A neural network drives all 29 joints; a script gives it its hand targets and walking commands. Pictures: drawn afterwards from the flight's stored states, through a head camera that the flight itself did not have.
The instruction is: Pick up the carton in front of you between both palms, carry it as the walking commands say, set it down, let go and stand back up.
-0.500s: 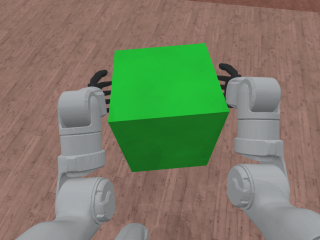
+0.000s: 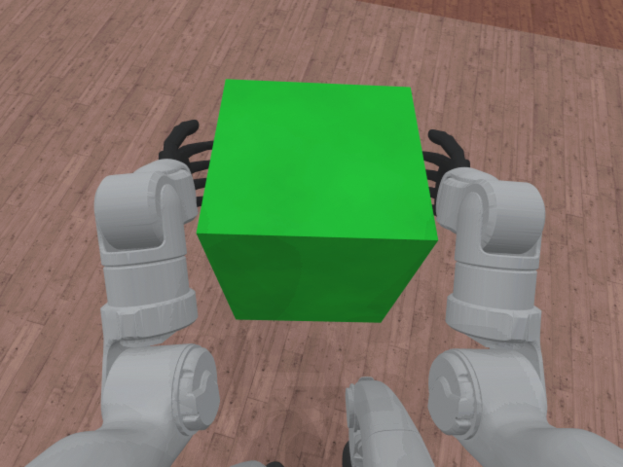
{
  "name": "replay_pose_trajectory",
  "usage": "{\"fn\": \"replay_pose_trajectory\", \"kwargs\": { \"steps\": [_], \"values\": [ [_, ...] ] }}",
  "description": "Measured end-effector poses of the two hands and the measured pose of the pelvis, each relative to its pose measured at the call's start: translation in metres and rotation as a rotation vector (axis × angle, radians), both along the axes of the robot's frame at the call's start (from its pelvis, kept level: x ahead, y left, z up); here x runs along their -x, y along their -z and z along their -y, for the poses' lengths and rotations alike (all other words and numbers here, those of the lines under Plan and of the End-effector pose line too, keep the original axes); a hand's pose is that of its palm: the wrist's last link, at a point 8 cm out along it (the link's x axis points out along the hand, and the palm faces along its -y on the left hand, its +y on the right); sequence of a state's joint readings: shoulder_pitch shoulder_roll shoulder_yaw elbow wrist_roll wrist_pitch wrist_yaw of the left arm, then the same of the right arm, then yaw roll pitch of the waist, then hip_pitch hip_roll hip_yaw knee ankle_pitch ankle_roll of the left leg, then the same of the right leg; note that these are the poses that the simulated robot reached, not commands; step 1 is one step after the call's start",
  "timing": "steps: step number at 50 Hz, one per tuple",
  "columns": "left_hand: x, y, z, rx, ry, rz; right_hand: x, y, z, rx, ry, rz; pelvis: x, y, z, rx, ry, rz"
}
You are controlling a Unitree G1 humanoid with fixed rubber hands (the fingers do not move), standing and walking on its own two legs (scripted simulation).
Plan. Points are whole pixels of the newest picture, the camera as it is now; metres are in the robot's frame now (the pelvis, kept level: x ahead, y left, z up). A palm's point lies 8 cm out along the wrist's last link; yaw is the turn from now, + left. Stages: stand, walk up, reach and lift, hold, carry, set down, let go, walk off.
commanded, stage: carry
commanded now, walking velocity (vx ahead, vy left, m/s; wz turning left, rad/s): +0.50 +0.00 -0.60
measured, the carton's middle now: (313, 216) +0.40 -0.01 +0.06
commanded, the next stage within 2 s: none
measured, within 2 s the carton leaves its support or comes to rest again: neither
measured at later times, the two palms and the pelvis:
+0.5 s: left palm out of the picture +0.75 +0.06 +0.20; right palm out of the picture +0.70 -0.23 +0.19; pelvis +0.34 -0.03 +0.04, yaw -14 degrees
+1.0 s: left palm out of the picture +1.04 -0.20 +0.25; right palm out of the picture +0.84 -0.43 +0.24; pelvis +0.63 -0.09 +0.06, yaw -35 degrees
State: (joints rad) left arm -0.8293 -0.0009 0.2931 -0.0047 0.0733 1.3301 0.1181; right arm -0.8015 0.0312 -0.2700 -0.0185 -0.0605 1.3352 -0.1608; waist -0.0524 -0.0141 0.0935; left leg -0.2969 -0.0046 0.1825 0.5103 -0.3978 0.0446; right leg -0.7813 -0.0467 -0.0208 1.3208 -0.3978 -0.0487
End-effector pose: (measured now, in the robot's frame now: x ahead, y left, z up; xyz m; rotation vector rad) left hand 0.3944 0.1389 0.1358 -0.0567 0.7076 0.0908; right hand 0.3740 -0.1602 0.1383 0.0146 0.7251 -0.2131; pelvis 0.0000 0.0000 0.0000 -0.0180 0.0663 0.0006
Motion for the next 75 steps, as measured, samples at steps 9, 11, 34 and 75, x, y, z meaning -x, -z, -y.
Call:
{"fn": "replay_pose_trajectory", "kwargs": {
  "steps": [9,11,34,75],
  "values": [
    [-0.144,-0.035,0.034,-0.013,0.074,0.084,-0.125,-0.033,0.032,0.004,0.061,0.082,-0.137,0.004,0.009,0.016,0.08,-0.009],
    [-0.175,-0.034,0.039,-0.033,0.073,0.064,-0.158,-0.03,0.038,0.001,0.049,0.061,-0.173,0.007,0.017,0.018,0.095,0.008],
    [-0.489,-0.075,0.141,-0.046,0.331,0.014,-0.394,-0.065,0.119,0.013,0.293,0.002,-0.465,-0.039,0.013,-0.051,0.379,-0.008],
    [-0.918,-0.127,0.483,-0.048,0.53,0.031,-0.782,-0.119,0.437,-0.018,0.466,0.023,-0.918,-0.088,0.269,-0.056,0.521,0.043]
  ]
}}
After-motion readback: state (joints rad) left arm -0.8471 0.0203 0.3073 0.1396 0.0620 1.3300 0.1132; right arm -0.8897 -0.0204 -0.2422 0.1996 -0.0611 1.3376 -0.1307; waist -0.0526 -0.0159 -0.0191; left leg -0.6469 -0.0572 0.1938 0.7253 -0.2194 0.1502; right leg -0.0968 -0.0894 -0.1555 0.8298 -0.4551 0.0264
